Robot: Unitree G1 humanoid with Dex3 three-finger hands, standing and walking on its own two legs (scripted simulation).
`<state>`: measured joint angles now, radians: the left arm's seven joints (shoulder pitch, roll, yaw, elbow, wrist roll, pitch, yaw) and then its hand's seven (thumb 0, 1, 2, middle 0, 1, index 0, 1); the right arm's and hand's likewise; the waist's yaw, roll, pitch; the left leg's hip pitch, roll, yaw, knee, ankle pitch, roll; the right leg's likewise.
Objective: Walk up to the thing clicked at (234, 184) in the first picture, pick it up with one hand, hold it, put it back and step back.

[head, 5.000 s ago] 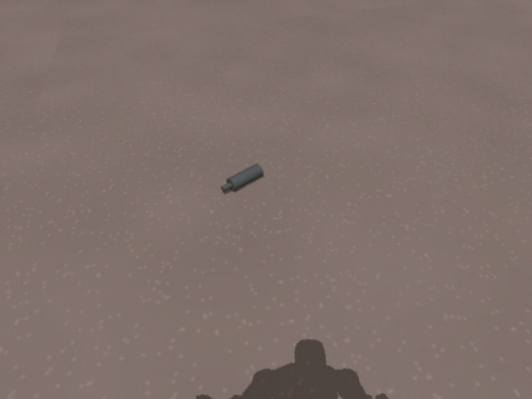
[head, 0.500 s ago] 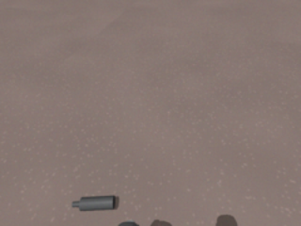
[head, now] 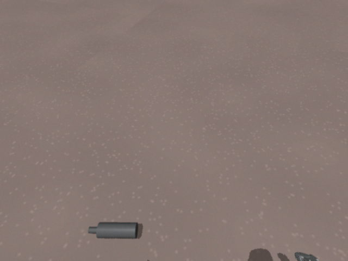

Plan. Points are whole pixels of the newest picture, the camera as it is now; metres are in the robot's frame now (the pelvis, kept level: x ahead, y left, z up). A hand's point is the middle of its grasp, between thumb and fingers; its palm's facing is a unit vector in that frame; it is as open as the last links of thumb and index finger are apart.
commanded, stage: walk up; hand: left
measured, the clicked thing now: (112, 230) +0.42 +0.35 -0.70
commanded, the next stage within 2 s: stand in 1.56 s
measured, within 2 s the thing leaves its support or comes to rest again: neither
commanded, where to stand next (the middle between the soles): +0.08 +0.02 m, yaw -1 degrees
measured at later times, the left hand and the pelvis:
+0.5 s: hand out of the picture +0.07 +0.29 -0.13, palm faces -0.01 -0.94 -0.35, open 7.4 cm; pelvis +0.01 +0.02 +0.03, yaw +1 degrees
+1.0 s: hand out of the picture +0.11 +0.26 -0.11, palm faces -0.02 -0.94 -0.34, open 7.4 cm; pelvis +0.01 +0.01 +0.04, yaw +0 degrees
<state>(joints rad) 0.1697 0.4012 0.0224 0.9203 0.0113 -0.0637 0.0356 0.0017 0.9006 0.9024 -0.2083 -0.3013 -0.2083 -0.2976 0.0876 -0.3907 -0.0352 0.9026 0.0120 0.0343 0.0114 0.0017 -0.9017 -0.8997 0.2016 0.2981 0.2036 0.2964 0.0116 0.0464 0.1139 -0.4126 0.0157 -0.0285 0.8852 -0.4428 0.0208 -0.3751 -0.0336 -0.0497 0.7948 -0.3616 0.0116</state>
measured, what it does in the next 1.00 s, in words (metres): stands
